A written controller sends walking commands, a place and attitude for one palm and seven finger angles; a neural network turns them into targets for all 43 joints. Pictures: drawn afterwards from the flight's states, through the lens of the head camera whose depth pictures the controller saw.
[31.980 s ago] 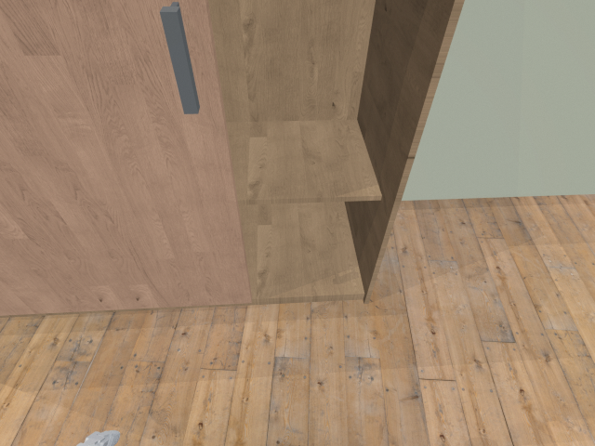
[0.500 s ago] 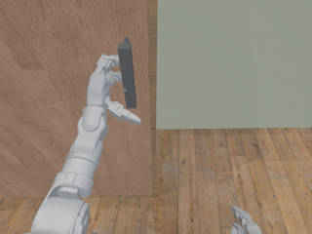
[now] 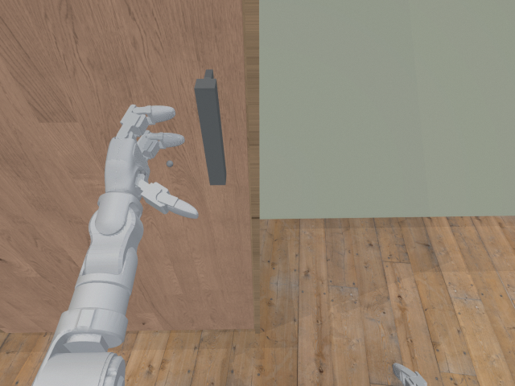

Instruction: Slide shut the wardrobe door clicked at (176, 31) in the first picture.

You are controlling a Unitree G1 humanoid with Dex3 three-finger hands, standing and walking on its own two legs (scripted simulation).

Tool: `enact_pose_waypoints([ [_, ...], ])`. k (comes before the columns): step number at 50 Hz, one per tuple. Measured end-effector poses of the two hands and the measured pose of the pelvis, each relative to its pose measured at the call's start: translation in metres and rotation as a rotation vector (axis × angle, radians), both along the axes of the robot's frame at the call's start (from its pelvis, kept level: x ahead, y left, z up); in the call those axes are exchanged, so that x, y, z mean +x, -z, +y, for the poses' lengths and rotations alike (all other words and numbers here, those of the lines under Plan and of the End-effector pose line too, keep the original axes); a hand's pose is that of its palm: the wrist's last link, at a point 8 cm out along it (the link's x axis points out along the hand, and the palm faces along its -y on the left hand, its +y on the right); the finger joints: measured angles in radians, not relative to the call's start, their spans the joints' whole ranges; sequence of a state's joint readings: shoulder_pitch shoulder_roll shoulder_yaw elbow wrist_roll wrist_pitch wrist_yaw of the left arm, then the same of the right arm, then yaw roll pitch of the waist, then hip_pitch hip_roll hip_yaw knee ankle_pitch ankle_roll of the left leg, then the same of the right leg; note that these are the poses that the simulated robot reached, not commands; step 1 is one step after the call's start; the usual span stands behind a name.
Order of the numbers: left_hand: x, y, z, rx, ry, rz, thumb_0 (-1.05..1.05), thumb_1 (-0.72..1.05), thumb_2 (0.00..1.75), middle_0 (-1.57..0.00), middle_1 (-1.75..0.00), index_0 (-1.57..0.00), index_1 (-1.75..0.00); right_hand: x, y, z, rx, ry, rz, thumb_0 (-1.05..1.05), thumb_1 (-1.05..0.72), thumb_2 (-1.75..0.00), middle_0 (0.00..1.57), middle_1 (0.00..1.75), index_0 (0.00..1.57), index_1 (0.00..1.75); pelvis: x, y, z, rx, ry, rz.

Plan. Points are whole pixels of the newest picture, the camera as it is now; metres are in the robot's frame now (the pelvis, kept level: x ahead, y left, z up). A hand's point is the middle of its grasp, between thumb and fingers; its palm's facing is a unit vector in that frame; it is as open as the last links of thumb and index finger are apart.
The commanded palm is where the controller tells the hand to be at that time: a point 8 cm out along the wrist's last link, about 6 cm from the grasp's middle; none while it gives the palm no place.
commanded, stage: slip the hand off the handle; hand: left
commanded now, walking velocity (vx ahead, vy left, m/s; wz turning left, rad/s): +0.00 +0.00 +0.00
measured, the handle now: (213, 130) +0.45 +0.09 +0.19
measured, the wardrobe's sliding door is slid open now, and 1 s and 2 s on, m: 0.00 0.00 0.00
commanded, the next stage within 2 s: draw the hand back to the body in 0.52 s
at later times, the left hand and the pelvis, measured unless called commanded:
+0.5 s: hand (156, 214) +0.29 +0.14 +0.18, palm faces +0.02 -1.00 -0.09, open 14.7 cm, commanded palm +0.26 +0.19 +0.18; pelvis +0.00 -0.01 +0.00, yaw +2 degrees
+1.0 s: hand (114, 244) +0.24 +0.18 +0.18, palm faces +0.08 -1.00 -0.03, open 14.7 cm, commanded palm +0.21 +0.23 +0.18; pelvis +0.01 -0.01 +0.00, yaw +4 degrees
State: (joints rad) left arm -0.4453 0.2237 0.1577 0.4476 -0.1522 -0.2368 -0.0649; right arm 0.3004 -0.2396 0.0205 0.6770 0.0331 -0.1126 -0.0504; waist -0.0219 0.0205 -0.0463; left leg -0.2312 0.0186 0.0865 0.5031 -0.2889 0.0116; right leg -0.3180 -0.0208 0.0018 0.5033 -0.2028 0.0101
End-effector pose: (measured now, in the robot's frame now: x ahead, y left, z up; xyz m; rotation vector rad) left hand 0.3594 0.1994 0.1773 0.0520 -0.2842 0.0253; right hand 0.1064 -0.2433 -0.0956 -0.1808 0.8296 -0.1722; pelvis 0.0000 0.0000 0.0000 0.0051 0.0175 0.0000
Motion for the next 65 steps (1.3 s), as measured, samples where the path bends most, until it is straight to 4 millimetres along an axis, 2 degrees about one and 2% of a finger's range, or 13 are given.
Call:
enact_pose_waypoints([
  [4, -0.024, 0.002, 0.003, 0.026, -0.001, -0.021, -0.01, -0.56, 0.2, -0.3, -1.16, -0.25, -1.15, 0.007, -0.002, -0.001, 0.002, -0.026, -0.027, 0.01, -0.91, -0.9, 0.2, 0.3, 0.2, 0.3, 0.0, 0.0, -0.002, -0.002, -0.009, -0.014],
  [8, -0.043, 0.002, -0.002, 0.043, 0.021, -0.034, -0.01, -0.56, 0.2, -0.27, -1.16, -0.25, -1.15, 0.023, -0.007, 0.002, 0.0, -0.058, -0.074, 0.01, -0.91, -0.9, 0.2, 0.3, 0.2, 0.3, -0.002, 0.0, -0.004, -0.004, -0.019, -0.03],
  [17, -0.064, -0.002, -0.007, 0.036, 0.023, -0.028, -0.01, -0.56, 0.19, -0.25, -1.15, -0.25, -1.15, 0.065, -0.025, 0.016, 0.024, -0.123, -0.216, 0.01, -0.91, -0.9, 0.2, 0.3, 0.2, 0.3, -0.002, 0.0, -0.008, -0.002, -0.032, -0.049],
  [23, -0.084, 0.001, -0.005, 0.039, 0.018, -0.023, -0.01, -0.56, 0.19, -0.25, -1.15, -0.25, -1.15, 0.08, -0.031, 0.025, 0.044, -0.164, -0.259, 0.01, -0.9, -0.9, 0.2, 0.3, 0.2, 0.3, 0.002, 0.0, -0.01, -0.002, -0.035, -0.056],
  [29, -0.105, 0.004, -0.004, 0.047, 0.011, -0.019, -0.01, -0.56, 0.19, -0.25, -1.15, -0.25, -1.15, 0.086, -0.032, 0.028, 0.045, -0.194, -0.266, 0.01, -0.9, -0.9, 0.2, 0.3, 0.2, 0.3, 0.004, 0.001, -0.012, -0.005, -0.045, -0.068],
  [33, -0.108, 0.001, -0.006, 0.056, 0.021, -0.031, -0.01, -0.56, 0.19, -0.25, -1.15, -0.25, -1.15, 0.086, -0.029, 0.03, 0.041, -0.206, -0.257, 0.01, -0.9, -0.9, 0.2, 0.3, 0.2, 0.3, 0.004, 0.001, -0.012, -0.006, -0.055, -0.071],
  [40, -0.1, 0.011, 0.014, 0.01, -0.022, 0.222, -0.01, -0.56, 0.2, -0.25, -1.15, -0.25, -1.15, 0.09, -0.027, 0.03, 0.061, -0.165, -0.246, 0.01, -0.9, -0.9, 0.2, 0.3, 0.2, 0.3, 0.009, -0.002, -0.009, -0.005, -0.05, -0.077],
  [43, -0.11, 0.005, 0.025, -0.008, -0.051, 0.234, -0.01, -0.55, 0.2, -0.25, -1.15, -0.25, -1.15, 0.097, -0.033, 0.032, 0.064, -0.163, -0.279, 0.01, -0.9, -0.9, 0.2, 0.3, 0.2, 0.3, 0.012, -0.002, -0.008, -0.004, -0.049, -0.081],
  [47, -0.132, -0.004, 0.031, -0.025, -0.064, 0.164, -0.01, -0.55, 0.2, -0.25, -1.15, -0.25, -1.15, 0.106, -0.043, 0.034, 0.057, -0.187, -0.334, 0.01, -0.9, -0.9, 0.2, 0.3, 0.2, 0.3, 0.014, -0.001, -0.006, -0.006, -0.054, -0.093],
  [53, -0.151, 0.011, 0.033, -0.022, -0.059, 0.224, -0.01, -0.55, 0.2, -0.25, -1.15, -0.25, -1.15, 0.113, -0.051, 0.04, 0.04, -0.213, -0.361, 0.01, -0.9, -0.9, 0.2, 0.3, 0.2, 0.3, 0.007, 0.0, -0.004, -0.01, -0.064, -0.115],
  [57, -0.158, 0.015, 0.038, 0.001, -0.075, 0.253, -0.01, -0.53, 0.21, -0.25, -1.14, -0.25, -1.14, 0.11, -0.053, 0.044, 0.04, -0.216, -0.37, 0.01, -0.9, -0.9, 0.2, 0.3, 0.2, 0.3, 0.002, 0.0, -0.004, -0.009, -0.062, -0.117],
  [62, -0.172, -0.004, 0.055, 0.125, -0.234, 0.125, -0.01, -0.44, 0.25, -0.25, -1.09, -0.25, -1.09, 0.098, -0.049, 0.047, 0.032, -0.233, -0.347, 0.01, -0.9, -0.9, 0.2, 0.3, 0.2, 0.3, -0.002, -0.001, -0.004, -0.011, -0.06, -0.116],
  [65, -0.182, -0.006, 0.064, 0.157, -0.312, 0.071, -0.01, -0.36, 0.29, -0.24, -1.04, -0.24, -1.04, 0.088, -0.041, 0.047, 0.032, -0.236, -0.297, 0.01, -0.9, -0.9, 0.2, 0.3, 0.2, 0.3, -0.004, -0.002, -0.003, -0.011, -0.058, -0.116],
])
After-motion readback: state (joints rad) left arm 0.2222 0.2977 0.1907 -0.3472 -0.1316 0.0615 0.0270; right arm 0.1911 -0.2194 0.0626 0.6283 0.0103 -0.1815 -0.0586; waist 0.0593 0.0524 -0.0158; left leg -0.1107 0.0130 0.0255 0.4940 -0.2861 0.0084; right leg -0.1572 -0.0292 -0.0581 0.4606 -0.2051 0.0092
